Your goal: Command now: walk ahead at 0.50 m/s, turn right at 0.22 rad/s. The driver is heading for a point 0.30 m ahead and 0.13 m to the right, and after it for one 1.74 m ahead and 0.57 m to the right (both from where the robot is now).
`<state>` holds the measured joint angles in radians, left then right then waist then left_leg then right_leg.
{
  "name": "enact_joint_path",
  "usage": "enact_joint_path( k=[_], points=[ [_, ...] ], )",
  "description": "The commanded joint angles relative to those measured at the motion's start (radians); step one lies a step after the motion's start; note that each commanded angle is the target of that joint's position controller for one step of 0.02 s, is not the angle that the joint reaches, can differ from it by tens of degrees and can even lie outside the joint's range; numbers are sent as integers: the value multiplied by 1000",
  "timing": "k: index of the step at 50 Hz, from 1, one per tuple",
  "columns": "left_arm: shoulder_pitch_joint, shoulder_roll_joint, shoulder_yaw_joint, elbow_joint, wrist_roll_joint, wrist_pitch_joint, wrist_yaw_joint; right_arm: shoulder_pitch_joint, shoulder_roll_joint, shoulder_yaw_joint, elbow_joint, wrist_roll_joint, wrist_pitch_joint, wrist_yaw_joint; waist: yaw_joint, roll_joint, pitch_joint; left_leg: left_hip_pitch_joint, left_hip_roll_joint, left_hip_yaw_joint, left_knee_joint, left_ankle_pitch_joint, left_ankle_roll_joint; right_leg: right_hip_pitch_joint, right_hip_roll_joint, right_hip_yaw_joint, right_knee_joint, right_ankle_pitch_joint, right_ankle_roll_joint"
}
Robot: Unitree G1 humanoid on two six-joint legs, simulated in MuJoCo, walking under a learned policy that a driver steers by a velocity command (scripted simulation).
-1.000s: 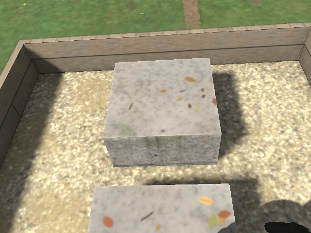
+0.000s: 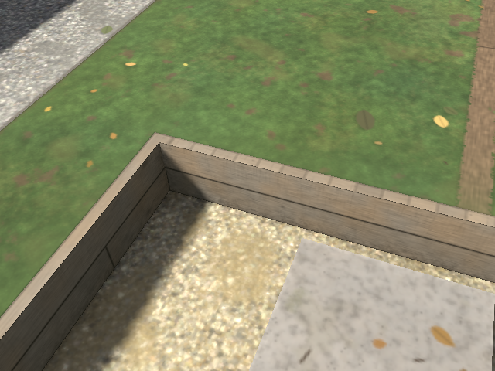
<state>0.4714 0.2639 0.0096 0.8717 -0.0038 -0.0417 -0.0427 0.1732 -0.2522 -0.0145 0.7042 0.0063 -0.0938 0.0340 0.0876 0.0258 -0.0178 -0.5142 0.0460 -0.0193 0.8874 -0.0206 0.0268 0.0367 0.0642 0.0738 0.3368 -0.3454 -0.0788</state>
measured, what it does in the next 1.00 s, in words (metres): walks ahead, turning right: left foot, then right foot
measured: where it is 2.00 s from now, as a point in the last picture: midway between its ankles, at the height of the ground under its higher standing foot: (355, 275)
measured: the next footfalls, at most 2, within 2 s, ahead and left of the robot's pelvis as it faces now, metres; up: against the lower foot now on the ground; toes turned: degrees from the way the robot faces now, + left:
left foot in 0.02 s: +0.06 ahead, +0.15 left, +0.00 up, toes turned +0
right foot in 0.50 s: +0.47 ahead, -0.21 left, +0.00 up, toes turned -17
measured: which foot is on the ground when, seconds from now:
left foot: up 0.00-0.00, down 0.02-0.48, up 0.50-1.00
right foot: down 0.00-0.06, up 0.08-0.48, down 0.50-1.00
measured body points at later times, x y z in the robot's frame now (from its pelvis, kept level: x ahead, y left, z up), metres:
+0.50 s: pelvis +0.25 -0.07 -0.04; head +0.29 -0.06 +0.40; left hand +0.53 +0.11 -0.12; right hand +0.21 -0.36 -0.15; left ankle +0.04 +0.15 -0.71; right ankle +0.43 -0.20 -0.75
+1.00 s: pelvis +0.43 -0.12 +0.01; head +0.40 -0.14 +0.46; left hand +0.65 +0.02 -0.09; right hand +0.35 -0.38 -0.12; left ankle +0.58 -0.03 -0.61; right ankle +0.43 -0.20 -0.74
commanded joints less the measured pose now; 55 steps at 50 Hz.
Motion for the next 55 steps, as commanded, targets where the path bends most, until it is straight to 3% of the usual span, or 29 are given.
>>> enact_joint_path(
  k=[1, 2, 3, 4, 5, 6, 7, 8, 9, 10, 12, 14, 15, 17, 18, 21, 23, 24, 25, 26, 27, 29, 30, 32, 35, 38, 43, 49, 55],
  points=[
    [-171, 134, 33, -92, -10, 5, 6, 328, -124, -75, 52, 2, -46, -3, -255, -138, -77, 516, -110, 138, 42, -15, 26, -379, -157, 73, 373, 949, -150],
    [-252, 144, 44, -106, -50, -3, 11, 400, -103, -70, 67, -4, -62, -6, -325, -122, -22, 596, -63, 55, -275, -40, 57, -487, -129, 114, 570, 836, -114],
    [-316, 73, 28, -150, -45, -12, 24, 496, -162, -83, 100, -18, -70, -6, -362, 88, -8, 715, 91, -112, -413, 131, 149, -665, -14, 105, 956, 308, -41],
    [-129, 44, 21, -133, -29, -23, 34, 346, -99, -35, 42, -18, -66, -5, -165, 193, -8, 744, 313, -363, -391, 772, 229, -831, 36, 159, 1027, -237, -17],
    [-102, 106, 42, -104, -28, -15, 37, 265, -73, -26, 4, 1, -46, -6, -118, 57, 47, 633, 350, -323, -406, 935, 241, -840, 1, 164, 1052, -244, 5],
    [-125, 90, 40, -133, -48, -16, 41, 247, -135, -48, 6, -1, -22, -4, -91, 29, 35, 600, 410, -380, -460, 672, 295, -904, -26, 99, 1084, -240, 22],
    [-210, 67, 37, -167, -61, 7, 50, 217, -182, -61, 50, 20, -21, 13, -76, 29, 145, 434, 442, -487, -561, 246, 312, -951, -75, 119, 1030, -244, 40],
    [-292, 87, 46, -168, -68, 35, 58, 154, -135, -49, 29, -4, -31, 13, -101, 2, 196, 376, 432, -408, -572, 183, 296, -980, -106, 138, 1018, -220, 54],
    [-237, 98, 42, -158, -41, 51, 55, 107, -145, -47, 17, 2, -35, -8, -77, 5, 147, 327, 421, -320, -597, 344, 300, -871, -116, 102, 1032, -128, 76],
    [-366, 154, 67, -197, -60, 52, 48, 136, -144, -50, 19, 21, -46, -34, -104, 46, 198, 425, 385, -253, -668, 143, 205, -1014, -139, 145, 1003, -81, 73],
    [-420, 111, 62, -222, -47, 76, 40, 156, -129, -49, 46, 24, -54, -88, -115, 140, 225, 448, 309, -130, -728, 42, 160, -1041, -113, 100, 927, 60, 94],
    [-453, 100, 63, -250, -63, 79, 35, 234, -97, -40, 60, 38, -22, -107, -115, 92, 225, 641, 334, -91, -729, -23, 131, -1219, -115, 103, 964, 6, 74],
    [-421, 92, 59, -264, -66, 79, 30, 159, -93, -40, 30, 43, 9, -117, -67, 29, 236, 534, 248, 28, -738, 26, 105, -1104, -95, 82, 811, 92, 70],
    [-447, 42, 37, -281, -16, 79, 14, 63, -136, -35, -16, 28, 51, -130, -41, -84, 135, 314, 141, 248, -683, 207, 79, -740, -62, -117, 566, 500, 68],
    [-473, 14, 27, -284, 5, 82, 2, 152, -141, -33, -5, 42, 55, -120, -92, -76, 54, 235, 144, 272, -700, 203, 75, -484, -19, -172, 504, 702, 68],
    [-422, 62, 55, -303, -25, 66, 11, 51, -253, -57, -28, 85, 46, -77, -6, 91, 40, 401, 155, 300, -608, 505, 27, -402, -28, -143, 396, 542, 27],
    [-422, 126, 83, -308, -2, 33, 22, 196, -264, -82, 9, 88, 76, -28, -42, 87, 55, 624, 140, 286, -377, 601, 4, -432, 47, -235, 60, 392, -15],
    [-306, 155, 104, -264, 32, 23, 32, 265, -248, -82, 29, 81, 73, -14, -26, 99, -7, 621, 123, 269, -199, 632, -13, -253, 69, -229, -70, 501, -69],
    [-119, 213, 125, -216, 42, 40, 36, 229, -216, -72, 0, 40, 52, -12, 31, 127, -116, 321, 76, 200, 110, 133, -42, 111, -89, -20, 61, 618, -135],
    [-121, 334, 129, -230, 55, 28, 21, 302, -58, -6, -101, -39, 23, -14, -99, 28, -384, -157, -82, 10, 448, -684, -65, 529, -438, 520, 202, 770, -398],
    [-196, 308, 139, -275, 43, 23, 27, 161, -72, -6, -114, -18, 9, -28, -48, 67, -505, -101, -59, -144, 467, -551, -22, 316, -415, 672, 12, 242, -348],
    [-236, 195, 105, -304, 22, 23, 34, 88, -114, -12, -91, 9, 16, -34, -51, -12, -281, -152, -25, -119, 411, -376, 2, 101, -281, 557, -114, -234, -215],
    [-236, 171, 85, -288, 10, -4, 34, 90, -197, -48, -69, 9, 13, -25, -81, 27, -203, -99, -4, -144, 353, -212, 18, -72, -247, 472, -112, -141, -155],
    [-217, 157, 82, -272, 10, -13, 50, 82, -147, -38, -48, 17, 34, -27, -121, -87, -84, -52, -4, -107, 441, -238, -19, -313, -196, 405, -168, -116, -170],
    [-239, 115, 44, -294, 13, 18, 65, 176, -86, -7, -55, 7, 50, -34, -196, -120, -83, -181, -13, -112, 556, -195, -34, -424, -154, 380, -123, -191, -163],
    [-215, 99, 9, -332, 21, 65, 97, 50, -46, 23, -130, -6, 36, -61, -138, -104, -87, -274, -56, -60, 491, -249, -92, -432, -171, 441, -151, -267, -213],
    [-127, 100, -1, -275, 10, 28, 94, 162, -94, 15, -64, 4, 22, -82, -98, -153, -84, -378, -46, -45, 556, -95, -86, -290, -190, 392, -118, -186, -160],
    [-100, 87, -3, -212, 37, 4, 71, 104, -113, 8, -75, 12, -9, -55, -54, -171, 33, -538, -12, -30, 352, -44, -56, -129, -218, 412, -135, -164, -196],
    [-151, 123, 12, -175, 17, -8, 43, 97, -97, 20, -55, 1, 3, -24, -42, -156, 59, -303, 36, -15, 27, -23, -22, -192, -252, 350, -160, -72, -217]
  ],
)
Velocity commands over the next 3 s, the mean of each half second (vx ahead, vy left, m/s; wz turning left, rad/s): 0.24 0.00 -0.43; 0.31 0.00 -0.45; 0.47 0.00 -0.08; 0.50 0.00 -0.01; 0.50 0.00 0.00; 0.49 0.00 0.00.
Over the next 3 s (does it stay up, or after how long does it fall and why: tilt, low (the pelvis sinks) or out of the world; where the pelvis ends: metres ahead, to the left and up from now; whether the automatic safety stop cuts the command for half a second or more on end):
stays up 1.57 -0.48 -0.01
